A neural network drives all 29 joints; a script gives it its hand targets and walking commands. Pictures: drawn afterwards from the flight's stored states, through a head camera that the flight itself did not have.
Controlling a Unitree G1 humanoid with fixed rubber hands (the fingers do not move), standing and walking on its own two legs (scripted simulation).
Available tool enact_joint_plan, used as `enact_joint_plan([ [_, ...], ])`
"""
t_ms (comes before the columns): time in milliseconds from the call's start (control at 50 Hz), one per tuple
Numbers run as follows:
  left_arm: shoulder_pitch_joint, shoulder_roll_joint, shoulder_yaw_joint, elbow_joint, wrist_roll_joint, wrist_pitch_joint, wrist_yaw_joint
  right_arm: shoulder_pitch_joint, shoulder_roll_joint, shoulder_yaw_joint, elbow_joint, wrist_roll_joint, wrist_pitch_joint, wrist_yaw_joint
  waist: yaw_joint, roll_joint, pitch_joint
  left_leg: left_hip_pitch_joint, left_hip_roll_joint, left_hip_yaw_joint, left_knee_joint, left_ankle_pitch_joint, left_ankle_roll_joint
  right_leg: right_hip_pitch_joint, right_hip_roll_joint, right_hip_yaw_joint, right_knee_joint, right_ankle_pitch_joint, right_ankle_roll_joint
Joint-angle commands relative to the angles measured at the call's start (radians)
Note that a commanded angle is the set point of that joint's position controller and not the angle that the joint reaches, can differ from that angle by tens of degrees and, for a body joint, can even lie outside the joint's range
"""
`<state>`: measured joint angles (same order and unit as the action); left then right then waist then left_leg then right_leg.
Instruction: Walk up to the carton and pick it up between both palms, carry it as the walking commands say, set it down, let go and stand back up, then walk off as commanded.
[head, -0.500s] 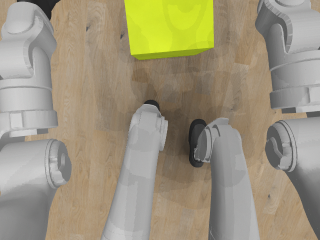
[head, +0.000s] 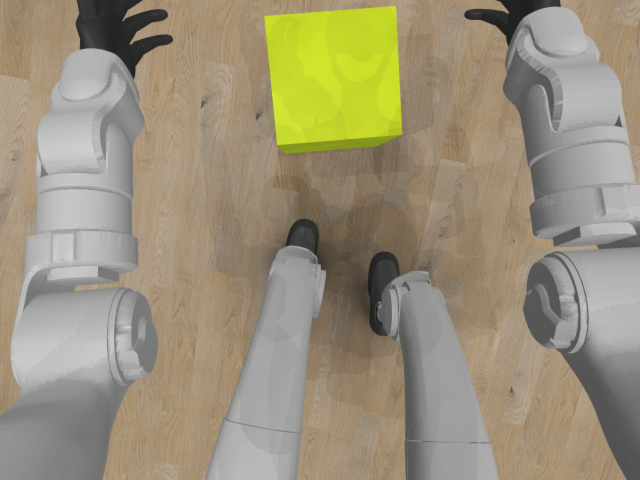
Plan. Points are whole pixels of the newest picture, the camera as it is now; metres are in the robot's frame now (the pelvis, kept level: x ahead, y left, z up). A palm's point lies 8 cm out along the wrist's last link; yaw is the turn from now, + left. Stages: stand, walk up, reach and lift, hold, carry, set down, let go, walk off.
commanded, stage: let go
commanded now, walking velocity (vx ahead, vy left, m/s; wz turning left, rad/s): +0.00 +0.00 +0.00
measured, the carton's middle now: (330, 93) +0.55 +0.07 -0.53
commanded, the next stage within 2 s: stand in 1.34 s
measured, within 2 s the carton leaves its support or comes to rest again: neither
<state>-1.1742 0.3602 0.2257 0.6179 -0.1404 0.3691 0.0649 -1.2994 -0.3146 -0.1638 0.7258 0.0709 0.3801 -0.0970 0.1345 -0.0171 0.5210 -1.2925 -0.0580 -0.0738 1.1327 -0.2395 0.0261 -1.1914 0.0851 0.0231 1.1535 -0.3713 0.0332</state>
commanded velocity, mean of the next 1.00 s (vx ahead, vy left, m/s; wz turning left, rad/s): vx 0.00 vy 0.00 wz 0.00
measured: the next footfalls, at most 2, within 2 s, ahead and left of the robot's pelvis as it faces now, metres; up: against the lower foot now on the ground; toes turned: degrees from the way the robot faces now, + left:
none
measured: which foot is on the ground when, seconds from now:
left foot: down 0.00-1.00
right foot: down 0.00-1.00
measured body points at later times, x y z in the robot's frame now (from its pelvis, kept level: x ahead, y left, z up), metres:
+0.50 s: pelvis +0.07 +0.01 +0.07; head +0.27 +0.04 +0.47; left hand +0.34 +0.28 -0.03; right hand +0.42 -0.15 -0.03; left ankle +0.15 +0.09 -0.62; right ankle +0.09 -0.13 -0.62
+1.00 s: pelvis +0.14 -0.03 +0.12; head +0.18 -0.03 +0.57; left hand +0.30 +0.21 +0.04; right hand +0.30 -0.26 +0.03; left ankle +0.15 +0.09 -0.62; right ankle +0.09 -0.13 -0.62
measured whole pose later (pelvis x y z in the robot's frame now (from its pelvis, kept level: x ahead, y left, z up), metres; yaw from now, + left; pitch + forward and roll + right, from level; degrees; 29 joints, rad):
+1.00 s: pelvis +0.14 -0.03 +0.12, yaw +0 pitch -1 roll +1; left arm 0.26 0.22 0.04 0.42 0.04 0.09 -0.07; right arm 0.26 -0.20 -0.04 0.43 -0.04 0.07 0.05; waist 0.01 -0.01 0.09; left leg -0.20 -0.05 -0.04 0.42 -0.21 0.01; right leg -0.12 0.04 0.08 0.46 -0.32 -0.03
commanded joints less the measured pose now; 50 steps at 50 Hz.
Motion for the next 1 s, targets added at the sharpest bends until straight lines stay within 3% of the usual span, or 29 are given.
enact_joint_plan([
  [0,-0.099,0.157,0.030,-0.136,0.044,-0.063,-0.024,-0.077,-0.099,-0.023,-0.155,-0.050,-0.055,-0.026,-0.008,0.046,-2.040,1.045,0.018,0.057,-0.117,0.337,-0.084,0.306,0.035,-0.048,-0.163,0.074,-0.029],
  [40,0.015,0.169,-0.021,-0.224,0.051,-0.068,-0.043,0.057,-0.033,-0.023,-0.226,-0.061,-0.048,-0.040,-0.040,0.048,-2.130,1.146,0.008,0.044,-0.127,0.390,-0.069,0.382,0.043,-0.054,-0.169,0.132,-0.026],
  [80,0.120,0.208,-0.015,-0.348,0.088,-0.083,-0.063,0.115,-0.012,-0.029,-0.457,-0.043,-0.053,-0.087,0.020,0.070,-2.224,1.195,-0.014,0.078,-0.121,0.482,-0.054,0.465,0.049,-0.039,-0.187,0.220,-0.012],
  [100,0.098,0.227,-0.009,-0.347,0.085,-0.079,-0.070,0.115,-0.008,-0.036,-0.471,-0.051,-0.051,-0.097,-0.002,0.050,-2.146,1.155,-0.012,0.081,-0.144,0.450,-0.045,0.471,0.041,-0.038,-0.211,0.187,-0.001],
  [120,0.138,0.216,-0.015,-0.378,0.101,-0.078,-0.076,0.176,0.051,-0.008,-0.442,-0.031,-0.045,-0.093,0.022,0.107,-2.056,1.156,-0.009,0.060,-0.180,0.416,-0.045,0.442,0.041,-0.038,-0.214,0.160,-0.003],
  [200,0.317,0.202,-0.021,-0.628,0.095,-0.083,-0.073,0.264,-0.006,-0.014,-0.759,-0.072,-0.074,-0.084,-0.014,0.135,-2.156,1.361,0.015,-0.003,-0.177,0.530,-0.070,0.480,0.039,-0.028,-0.235,0.167,-0.019],
  [240,0.403,0.163,-0.046,-0.604,0.055,-0.080,-0.080,0.325,-0.012,-0.008,-0.818,-0.097,-0.078,-0.076,-0.034,0.063,-2.062,1.373,0.024,-0.026,-0.205,0.474,-0.061,0.474,0.028,-0.040,-0.262,0.127,-0.021],
  [260,0.472,0.132,-0.040,-0.488,0.064,-0.071,-0.080,0.431,0.023,-0.017,-0.645,-0.108,-0.071,-0.068,-0.035,0.099,-1.839,1.314,0.032,-0.038,-0.238,0.377,-0.059,0.380,0.015,-0.041,-0.276,0.049,-0.024],
  [300,0.554,0.104,-0.068,-0.534,0.055,-0.096,-0.099,0.530,0.059,-0.006,-0.699,-0.098,-0.092,-0.048,-0.067,0.045,-1.784,1.293,0.042,-0.044,-0.255,0.420,-0.052,0.421,0.017,-0.046,-0.307,0.082,-0.025],
  [340,0.727,0.071,-0.086,-0.540,0.083,-0.108,-0.109,0.771,0.068,0.010,-0.580,-0.102,-0.112,-0.021,-0.065,0.162,-1.749,1.388,0.039,-0.032,-0.276,0.555,-0.075,0.449,0.015,-0.033,-0.327,0.147,-0.031],
  [360,0.802,0.066,-0.091,-0.494,0.089,-0.123,-0.110,0.800,0.075,0.007,-0.559,-0.112,-0.122,-0.016,-0.050,0.118,-1.593,1.373,0.040,-0.058,-0.303,0.489,-0.056,0.418,0.004,-0.031,-0.365,0.116,-0.031],
  [380,0.851,0.018,-0.128,-0.504,0.077,-0.148,-0.122,0.883,0.088,0.002,-0.514,-0.131,-0.145,-0.002,-0.096,0.087,-1.530,1.371,0.056,-0.066,-0.331,0.491,-0.061,0.405,0.009,-0.034,-0.389,0.111,-0.035],
  [440,0.905,-0.014,-0.066,-0.405,0.147,-0.198,-0.129,0.904,0.065,0.001,-0.411,-0.161,-0.213,0.034,-0.090,0.098,-1.211,1.200,0.066,-0.051,-0.384,0.431,-0.074,0.362,-0.013,-0.014,-0.444,0.076,-0.036],
  [500,0.988,-0.091,-0.119,-0.332,0.135,-0.252,-0.144,0.942,0.110,0.039,-0.353,-0.133,-0.270,0.067,-0.082,0.033,-0.959,1.096,0.070,-0.059,-0.480,0.157,-0.034,0.370,-0.044,-0.011,-0.493,-0.029,-0.043],
  [540,0.998,-0.075,-0.128,-0.324,0.139,-0.270,-0.161,0.976,0.120,0.042,-0.299,-0.141,-0.288,0.078,-0.076,0.085,-0.838,1.036,0.076,-0.043,-0.554,-0.041,-0.040,0.441,-0.052,-0.009,-0.539,-0.086,-0.050],
  [560,1.067,-0.081,-0.134,-0.327,0.140,-0.279,-0.164,1.045,0.099,0.003,-0.282,-0.166,-0.297,0.082,-0.121,0.042,-0.847,1.055,0.084,-0.037,-0.577,-0.033,-0.046,0.502,-0.055,-0.022,-0.548,-0.052,-0.051],
  [580,1.173,-0.077,-0.130,-0.400,0.159,-0.295,-0.159,1.166,0.105,0.029,-0.321,-0.158,-0.311,0.091,-0.082,0.130,-0.959,1.178,0.066,-0.019,-0.580,0.113,-0.062,0.610,-0.047,-0.015,-0.568,0.039,-0.062],
  [600,1.169,-0.107,-0.157,-0.344,0.141,-0.291,-0.158,1.151,0.070,0.000,-0.259,-0.170,-0.313,0.094,-0.132,0.109,-0.868,1.193,0.089,-0.020,-0.583,0.148,-0.066,0.541,-0.047,-0.018,-0.591,0.014,-0.066],
  [620,1.215,-0.084,-0.150,-0.441,0.155,-0.320,-0.153,1.193,0.108,0.033,-0.319,-0.140,-0.338,0.100,-0.089,0.155,-0.922,1.257,0.072,-0.023,-0.592,0.238,-0.068,0.621,-0.037,-0.016,-0.612,0.073,-0.071],
  [640,1.172,-0.084,-0.136,-0.377,0.150,-0.320,-0.146,1.135,0.058,-0.017,-0.296,-0.179,-0.338,0.102,-0.118,0.105,-0.826,1.197,0.097,-0.028,-0.613,0.173,-0.068,0.607,-0.042,-0.015,-0.611,0.008,-0.063],
  [680,1.270,-0.090,-0.128,-0.403,0.187,-0.336,-0.134,1.241,0.071,-0.019,-0.323,-0.193,-0.357,0.110,-0.135,0.117,-0.839,1.334,0.077,-0.024,-0.615,0.343,-0.078,0.657,-0.030,-0.028,-0.657,0.097,-0.064],
  [700,1.343,-0.073,-0.128,-0.407,0.195,-0.342,-0.128,1.275,0.056,0.006,-0.386,-0.186,-0.372,0.115,-0.092,0.080,-0.841,1.349,0.063,-0.020,-0.640,0.329,-0.074,0.746,-0.038,-0.003,-0.686,0.118,-0.066],
  [720,1.328,-0.090,-0.129,-0.358,0.183,-0.332,-0.126,1.282,0.053,0.011,-0.362,-0.179,-0.369,0.117,-0.120,0.038,-0.770,1.362,0.056,0.000,-0.648,0.332,-0.069,0.709,-0.041,-0.005,-0.710,0.132,-0.061],
  [740,1.347,-0.057,-0.128,-0.394,0.207,-0.344,-0.124,1.314,0.080,0.034,-0.362,-0.163,-0.376,0.118,-0.103,0.105,-0.773,1.403,0.047,-0.003,-0.654,0.422,-0.067,0.732,-0.027,-0.012,-0.721,0.173,-0.062],
  [780,1.415,-0.054,-0.122,-0.377,0.209,-0.345,-0.121,1.370,0.068,0.049,-0.429,-0.163,-0.384,0.126,-0.100,-0.015,-0.762,1.390,0.030,0.014,-0.674,0.438,-0.057,0.843,-0.032,-0.011,-0.743,0.261,-0.045],
  [840,1.373,-0.044,-0.133,-0.376,0.196,-0.344,-0.126,1.386,0.034,0.068,-0.482,-0.142,-0.377,0.126,-0.106,-0.014,-0.673,1.357,0.015,0.039,-0.699,0.383,-0.040,0.911,-0.051,0.012,-0.773,0.324,-0.038],
  [860,1.356,-0.031,-0.133,-0.360,0.188,-0.336,-0.123,1.429,0.025,0.067,-0.473,-0.131,-0.370,0.129,-0.119,-0.089,-0.675,1.355,0.008,0.050,-0.682,0.366,-0.031,0.921,-0.051,0.004,-0.762,0.354,-0.036],
  [920,1.377,-0.037,-0.143,-0.376,0.184,-0.320,-0.125,1.470,0.034,0.117,-0.463,-0.089,-0.354,0.145,-0.098,0.026,-0.604,1.336,-0.008,0.068,-0.708,0.354,-0.031,0.975,-0.062,0.004,-0.788,0.371,-0.036],
  [980,1.346,-0.039,-0.157,-0.313,0.150,-0.303,-0.137,1.417,0.029,0.116,-0.483,-0.095,-0.337,0.145,-0.104,-0.064,-0.555,1.320,-0.008,0.074,-0.708,0.322,-0.019,0.961,-0.071,0.012,-0.783,0.377,-0.016],
])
